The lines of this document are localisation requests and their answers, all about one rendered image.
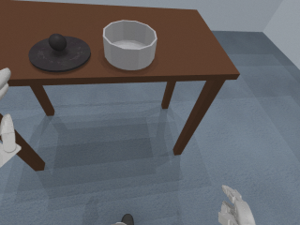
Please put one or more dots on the left robot hand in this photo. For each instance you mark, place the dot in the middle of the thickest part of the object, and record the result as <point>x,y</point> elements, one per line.
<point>8,148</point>

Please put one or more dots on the right robot hand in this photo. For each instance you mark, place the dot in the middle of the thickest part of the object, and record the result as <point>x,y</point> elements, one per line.
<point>239,213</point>

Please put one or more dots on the table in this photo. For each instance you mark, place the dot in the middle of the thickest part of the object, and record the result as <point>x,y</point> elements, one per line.
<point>186,51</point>

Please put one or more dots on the pot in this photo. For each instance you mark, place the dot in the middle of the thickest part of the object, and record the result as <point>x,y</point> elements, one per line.
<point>129,45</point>

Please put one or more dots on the knob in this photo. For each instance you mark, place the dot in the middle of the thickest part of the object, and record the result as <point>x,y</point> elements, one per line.
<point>57,42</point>

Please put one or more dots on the lid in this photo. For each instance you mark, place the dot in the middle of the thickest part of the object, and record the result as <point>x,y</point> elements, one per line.
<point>44,57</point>

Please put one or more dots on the left robot foot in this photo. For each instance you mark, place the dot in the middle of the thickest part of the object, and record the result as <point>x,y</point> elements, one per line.
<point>128,219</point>

